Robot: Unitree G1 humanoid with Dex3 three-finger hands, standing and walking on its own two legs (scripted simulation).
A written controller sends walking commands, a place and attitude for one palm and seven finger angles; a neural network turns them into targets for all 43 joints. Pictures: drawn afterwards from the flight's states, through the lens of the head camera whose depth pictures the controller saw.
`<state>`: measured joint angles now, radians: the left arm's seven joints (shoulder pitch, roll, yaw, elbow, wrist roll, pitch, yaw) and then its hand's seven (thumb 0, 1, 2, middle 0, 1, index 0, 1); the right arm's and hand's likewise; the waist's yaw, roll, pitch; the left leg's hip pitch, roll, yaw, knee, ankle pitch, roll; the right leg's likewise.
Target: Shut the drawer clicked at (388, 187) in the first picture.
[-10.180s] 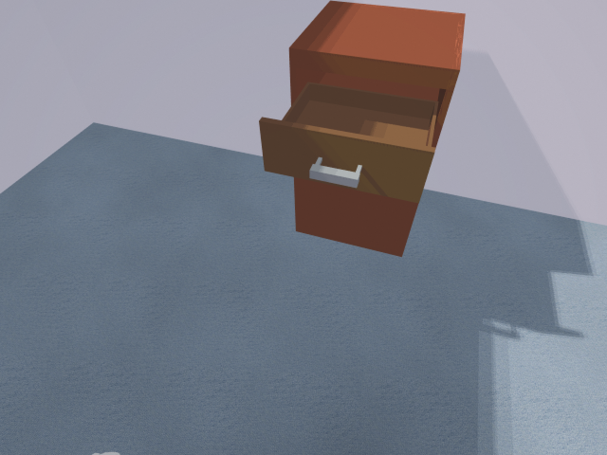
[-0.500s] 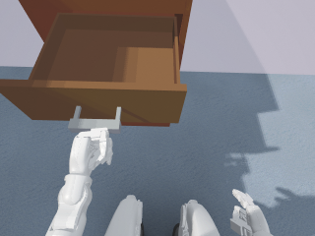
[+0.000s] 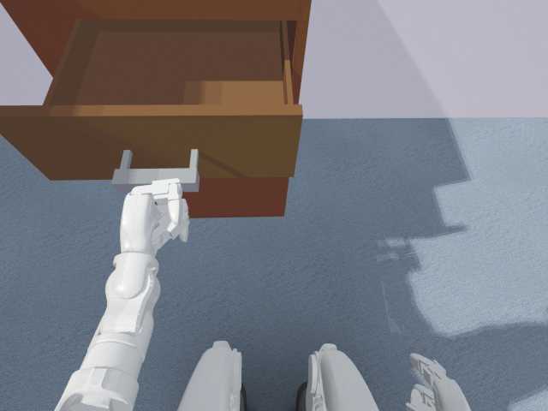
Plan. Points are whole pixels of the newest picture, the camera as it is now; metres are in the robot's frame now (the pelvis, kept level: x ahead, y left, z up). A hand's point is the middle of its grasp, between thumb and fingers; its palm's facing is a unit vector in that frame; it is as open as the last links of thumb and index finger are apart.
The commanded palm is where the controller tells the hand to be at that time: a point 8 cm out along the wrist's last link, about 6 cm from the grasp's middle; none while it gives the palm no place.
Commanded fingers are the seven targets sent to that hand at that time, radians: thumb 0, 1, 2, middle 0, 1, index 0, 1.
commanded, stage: push the drawer shut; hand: left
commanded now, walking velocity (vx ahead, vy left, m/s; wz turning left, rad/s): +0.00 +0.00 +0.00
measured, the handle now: (159, 168) +0.46 +0.19 +0.02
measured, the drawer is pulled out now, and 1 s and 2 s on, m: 0.20 0.08 0.00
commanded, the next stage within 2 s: pull the fist back off the drawer in 1.98 s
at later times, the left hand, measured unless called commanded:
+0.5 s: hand (185, 183) +0.44 +0.14 +0.02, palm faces +0.03 -1.00 -0.05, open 3.4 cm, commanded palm +0.43 +0.19 +0.02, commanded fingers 0.00 0.90 0.90 -1.40 -1.60 -1.40 -1.60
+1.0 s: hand (188, 146) +0.50 +0.15 +0.02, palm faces +0.05 -1.00 -0.03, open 3.4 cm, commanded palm +0.49 +0.19 +0.02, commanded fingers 0.00 0.90 0.90 -1.40 -1.60 -1.40 -1.60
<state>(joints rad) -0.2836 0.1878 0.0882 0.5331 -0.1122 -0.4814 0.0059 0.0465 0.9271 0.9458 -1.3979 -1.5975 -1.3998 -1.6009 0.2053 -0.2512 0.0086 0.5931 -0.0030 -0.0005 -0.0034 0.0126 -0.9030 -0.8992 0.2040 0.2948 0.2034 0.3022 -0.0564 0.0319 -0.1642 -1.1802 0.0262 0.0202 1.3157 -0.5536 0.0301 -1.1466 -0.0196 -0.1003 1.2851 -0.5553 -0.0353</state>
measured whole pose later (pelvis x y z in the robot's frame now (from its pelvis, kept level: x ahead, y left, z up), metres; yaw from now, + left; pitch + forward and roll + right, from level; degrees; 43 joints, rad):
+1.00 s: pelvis +0.00 +0.01 -0.01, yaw -2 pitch +29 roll -3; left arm -0.82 0.36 0.34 1.08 -0.05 -0.54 -0.05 0.06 0.87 0.90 -1.40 -1.60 -1.40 -1.60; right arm 0.30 -0.26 0.02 0.64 -0.04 0.08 0.02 0.01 -0.90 -0.90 0.20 0.29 0.20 0.30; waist -0.16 0.05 -0.15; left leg -1.30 0.05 0.03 1.35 -0.55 0.04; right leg -1.26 0.00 -0.09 1.30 -0.53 -0.02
